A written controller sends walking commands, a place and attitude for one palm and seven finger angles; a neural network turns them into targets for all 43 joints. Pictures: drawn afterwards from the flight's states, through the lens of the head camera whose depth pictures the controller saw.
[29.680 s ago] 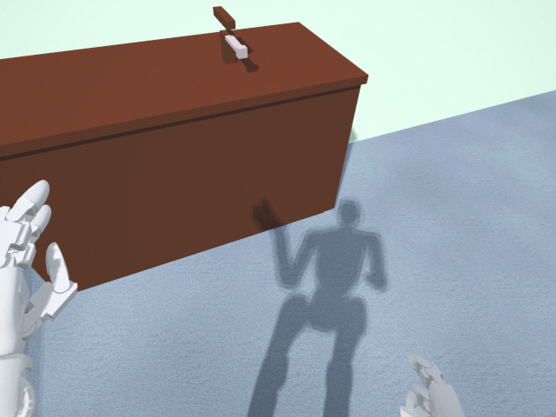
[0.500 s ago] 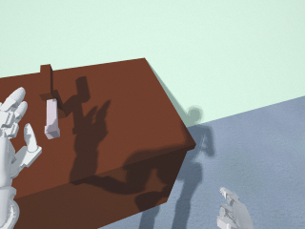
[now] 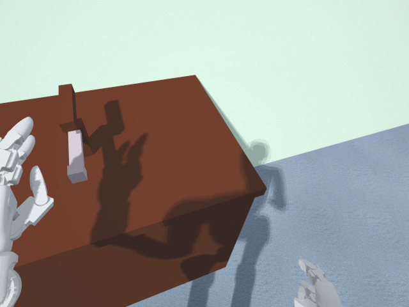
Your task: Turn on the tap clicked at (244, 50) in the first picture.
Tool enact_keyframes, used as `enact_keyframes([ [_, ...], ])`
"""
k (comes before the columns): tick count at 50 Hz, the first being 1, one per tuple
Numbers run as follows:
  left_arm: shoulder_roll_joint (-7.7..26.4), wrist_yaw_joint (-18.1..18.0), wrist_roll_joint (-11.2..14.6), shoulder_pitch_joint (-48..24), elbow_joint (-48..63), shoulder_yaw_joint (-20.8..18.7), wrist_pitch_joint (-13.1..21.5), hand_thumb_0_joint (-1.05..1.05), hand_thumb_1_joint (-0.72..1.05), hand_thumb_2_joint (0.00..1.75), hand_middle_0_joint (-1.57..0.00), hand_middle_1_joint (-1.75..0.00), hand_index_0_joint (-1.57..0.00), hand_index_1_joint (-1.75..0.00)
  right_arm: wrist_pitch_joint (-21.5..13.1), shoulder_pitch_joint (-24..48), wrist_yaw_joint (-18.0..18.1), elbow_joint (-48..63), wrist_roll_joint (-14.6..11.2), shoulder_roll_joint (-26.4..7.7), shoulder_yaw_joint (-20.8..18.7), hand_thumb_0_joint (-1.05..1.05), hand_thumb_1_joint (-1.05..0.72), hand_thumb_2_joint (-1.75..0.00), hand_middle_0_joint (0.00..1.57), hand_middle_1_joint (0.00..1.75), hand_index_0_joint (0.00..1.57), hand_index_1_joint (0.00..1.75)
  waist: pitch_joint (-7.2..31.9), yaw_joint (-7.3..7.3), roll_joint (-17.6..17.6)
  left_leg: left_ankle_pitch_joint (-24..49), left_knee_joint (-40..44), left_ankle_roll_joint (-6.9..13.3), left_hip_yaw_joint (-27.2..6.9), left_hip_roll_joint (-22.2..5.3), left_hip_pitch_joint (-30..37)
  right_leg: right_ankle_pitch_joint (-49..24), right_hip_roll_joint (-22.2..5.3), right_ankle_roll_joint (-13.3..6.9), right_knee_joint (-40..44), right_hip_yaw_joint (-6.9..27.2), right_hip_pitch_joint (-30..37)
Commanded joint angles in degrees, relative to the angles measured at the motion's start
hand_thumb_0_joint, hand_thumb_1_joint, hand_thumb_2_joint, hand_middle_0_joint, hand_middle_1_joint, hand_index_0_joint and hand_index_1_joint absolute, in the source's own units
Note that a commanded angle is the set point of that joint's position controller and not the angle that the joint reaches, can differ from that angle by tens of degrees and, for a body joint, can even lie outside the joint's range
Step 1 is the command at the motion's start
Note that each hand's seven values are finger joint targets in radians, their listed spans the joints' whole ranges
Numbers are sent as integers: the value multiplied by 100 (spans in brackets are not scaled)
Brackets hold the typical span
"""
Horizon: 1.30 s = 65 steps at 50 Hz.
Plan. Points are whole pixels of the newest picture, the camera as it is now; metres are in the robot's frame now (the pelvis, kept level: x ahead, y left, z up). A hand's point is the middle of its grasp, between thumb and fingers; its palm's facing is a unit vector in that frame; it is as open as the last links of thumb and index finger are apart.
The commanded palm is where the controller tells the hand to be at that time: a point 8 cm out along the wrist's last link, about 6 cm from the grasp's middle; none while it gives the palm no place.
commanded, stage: come to a stop and stand still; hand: left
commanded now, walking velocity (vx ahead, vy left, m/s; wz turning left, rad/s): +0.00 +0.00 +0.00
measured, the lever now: (77, 173) +0.33 +0.28 +0.06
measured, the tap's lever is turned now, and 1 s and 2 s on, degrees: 0 0 0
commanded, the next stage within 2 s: look again from close up in 0.64 s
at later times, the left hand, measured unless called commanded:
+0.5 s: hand (42, 205) +0.22 +0.26 +0.15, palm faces +0.41 -0.80 -0.45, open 7.4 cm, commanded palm +0.15 +0.27 +0.17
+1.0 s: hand (34, 221) +0.19 +0.25 +0.16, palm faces +0.42 -0.83 -0.36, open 7.4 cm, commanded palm +0.13 +0.27 +0.17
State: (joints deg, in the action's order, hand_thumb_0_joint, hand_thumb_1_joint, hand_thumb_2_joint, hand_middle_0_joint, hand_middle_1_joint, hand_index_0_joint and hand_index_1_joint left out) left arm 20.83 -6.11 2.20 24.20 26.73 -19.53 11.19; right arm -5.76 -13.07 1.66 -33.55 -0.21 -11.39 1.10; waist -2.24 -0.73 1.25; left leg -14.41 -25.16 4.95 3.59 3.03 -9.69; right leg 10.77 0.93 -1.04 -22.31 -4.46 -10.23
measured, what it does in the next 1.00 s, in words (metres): stands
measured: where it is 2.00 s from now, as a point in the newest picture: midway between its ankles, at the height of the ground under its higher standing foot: outside the picture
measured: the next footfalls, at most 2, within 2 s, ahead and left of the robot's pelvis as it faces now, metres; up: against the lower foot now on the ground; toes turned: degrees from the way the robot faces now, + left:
none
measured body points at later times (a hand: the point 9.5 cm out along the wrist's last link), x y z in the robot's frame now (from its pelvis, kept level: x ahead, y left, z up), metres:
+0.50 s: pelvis +0.01 -0.02 -0.01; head +0.06 +0.00 +0.44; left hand +0.19 +0.30 +0.17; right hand +0.19 -0.25 -0.09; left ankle -0.01 +0.05 -0.74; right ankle +0.01 -0.11 -0.74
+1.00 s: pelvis -0.01 -0.02 +0.00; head +0.02 +0.00 +0.44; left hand +0.16 +0.29 +0.18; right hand +0.19 -0.23 -0.08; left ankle -0.01 +0.05 -0.74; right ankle +0.01 -0.11 -0.74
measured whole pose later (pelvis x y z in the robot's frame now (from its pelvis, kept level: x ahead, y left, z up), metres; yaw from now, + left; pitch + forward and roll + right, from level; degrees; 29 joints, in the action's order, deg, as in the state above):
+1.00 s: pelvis -0.01 -0.02 +0.00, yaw +5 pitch +1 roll +0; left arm 24.9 -5.0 7.1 23.7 23.5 -19.6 14.9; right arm -8.2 -12.8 -1.3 -33.9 -2.3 -13.4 1.4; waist -2.1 -2.6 1.3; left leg -14.0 -28.0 3.9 -0.7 4.7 -14.9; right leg 14.0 0.4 -2.0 -27.6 -5.6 -14.8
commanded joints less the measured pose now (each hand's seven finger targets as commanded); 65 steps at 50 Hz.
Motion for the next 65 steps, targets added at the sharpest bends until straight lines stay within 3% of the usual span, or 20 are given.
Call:
enact_keyframes([
  [1,5061,-122,-199,-5455,2770,-1762,1099,0,90,90,-20,-30,-20,-30,-127,-426,413,1522,-450,-1143,730,0,-90,-90,20,30,20,30,260,401,-2064,402,676,-399,-1470,-914,-1784,780,204,309,-1268,434,959],
  [2,2597,-55,-495,-3715,616,-2069,821,0,90,90,-20,-30,-20,-30,-335,4,347,1167,-241,-436,0,0,-90,-90,20,30,20,30,648,-69,-1014,-343,620,-380,-1662,-1376,-1139,1251,-257,125,-1270,395,-163],
  [3,2098,-60,-208,-2674,-362,-1433,656,0,90,90,-20,-30,-20,-30,-348,262,129,926,-77,-736,-3,0,-90,-90,20,30,20,30,442,-49,-846,463,604,-494,-1057,-982,-359,1258,-248,-21,-908,308,-717],
  [4,2260,-35,-164,-2163,-331,-1580,632,0,90,90,-20,-30,-20,-30,-362,164,1,980,19,-967,-212,0,-90,-90,20,30,20,30,616,-62,-1017,684,415,-621,-975,-952,-193,867,-261,-63,-834,368,-865],
  [6,1781,133,50,-1434,-90,-1090,646,0,90,90,-20,-30,-20,-30,-378,377,-228,975,19,-982,-173,0,-90,-90,20,30,20,30,739,-123,-898,756,405,-650,-939,-853,-437,424,-315,-99,-704,508,-604],
  [8,1594,158,248,-589,205,-882,747,0,90,90,-20,-30,-20,-30,-498,118,-400,1103,-66,-1085,-274,0,-90,-90,20,30,20,30,666,-223,-225,613,392,-526,-946,-750,-913,-114,-442,-84,-563,488,-291],
  [10,1612,123,422,-3,351,-946,839,0,90,90,-20,-30,-20,-30,-622,-10,-481,1069,-131,-1088,-338,0,-90,-90,20,30,20,30,1029,-280,312,1020,73,-483,-784,-592,-747,-774,-541,-104,-488,622,-55],
  [13,1876,26,503,-111,635,-1204,927,0,90,90,-20,-30,-20,-30,-705,-60,-421,996,-148,-1145,-335,0,-90,-90,20,30,20,30,1320,-242,206,1544,-12,-550,-801,-565,-566,-1179,-590,-74,-573,651,103],
  [16,2376,-53,456,-674,1032,-1513,1003,0,90,90,-20,-30,-20,-30,-740,70,-327,888,-133,-1200,-280,0,-90,-90,20,30,20,30,1382,-180,-387,1524,-91,-507,-889,-513,-481,-1169,-591,-111,-623,798,93],
  [21,2068,-90,384,-772,1118,-1123,947,0,90,90,-20,-30,-20,-30,-754,89,-324,753,-170,-1176,-283,0,-90,-90,20,30,20,30,1387,-179,-773,2155,-226,-512,-972,-508,-197,-1352,-644,-166,-655,813,58],
  [27,1584,-97,384,-277,920,-867,870,0,90,90,-20,-30,-20,-30,-678,-22,-342,727,-210,-1101,-369,0,-90,-90,20,30,20,30,1318,-203,-338,2303,-211,-523,-941,-538,-240,-1630,-714,-124,-586,651,240],
  [35,1501,-42,492,-298,666,-822,796,0,90,90,-20,-30,-20,-30,-548,240,-288,830,-241,-1048,-376,0,-90,-90,20,30,20,30,969,-202,-208,1323,-48,-442,-996,-538,-453,-1105,-779,-109,-297,735,51],
  [52,1383,15,579,-324,721,-682,708,0,90,90,-20,-30,-20,-30,-545,395,-233,764,-275,-958,-360,0,-90,-90,20,30,20,30,875,-145,-245,738,270,-466,-1271,-646,-509,-390,-774,-52,-89,657,11],
  [55,1428,24,585,-353,858,-667,735,0,90,90,-20,-30,-20,-30,-592,433,-234,774,-279,-968,-364,0,-90,-90,20,30,20,30,806,-145,-379,586,333,-467,-1348,-644,-563,-223,-770,-45,-77,664,-24],
  [56,5243,-119,-25,-5648,3430,-1514,1500,0,90,90,-20,-30,-20,-30,-394,-428,238,1620,-562,-1164,873,0,-90,-90,20,30,20,30,421,349,-2012,-449,-58,-258,-1246,-666,-1627,793,-104,310,-603,709,209],
  [57,2939,129,-152,-3487,23,-2112,370,0,90,90,-20,-30,-20,-30,-412,400,123,454,208,-950,-293,0,-90,-90,20,30,20,30,1839,-514,-1577,709,22,-627,-751,-420,8,380,16,-189,-881,204,-81],
  [58,1712,221,433,-2597,-327,-567,-22,0,90,90,-20,-30,-20,-30,-443,382,-189,756,31,-984,-213,0,-90,-90,20,30,20,30,1517,-217,-1189,1944,-148,-936,-970,-285,17,68,90,-273,-898,-91,-547],
  [60,1303,655,849,-1598,-367,-830,-509,0,90,90,-20,-30,-20,-30,-457,627,-160,586,-99,-1297,-375,0,-90,-90,20,30,20,30,1714,-409,-589,1824,-66,-891,-884,-366,496,-129,155,-167,-875,-12,-694],
  [61,537,846,1020,-747,-639,-269,-889,0,90,90,-20,-30,-20,-30,-430,1011,-209,725,-281,-1166,-202,0,-90,-90,20,30,20,30,1243,-447,-537,1500,42,-926,-820,-392,307,-72,185,-184,-901,-21,-743],
  [65,1077,812,463,-495,730,-333,-1085,0,90,90,-20,-30,-20,-30,-285,1280,-253,936,-200,-1143,-144,0,-90,-90,20,30,20,30,709,-358,-229,464,170,-599,-874,-375,-429,37,152,-112,-927,-127,-777],
])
